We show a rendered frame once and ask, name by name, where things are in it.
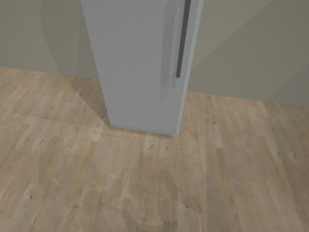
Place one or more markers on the handle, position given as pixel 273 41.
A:
pixel 183 36

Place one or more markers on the fridge door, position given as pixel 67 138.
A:
pixel 136 45

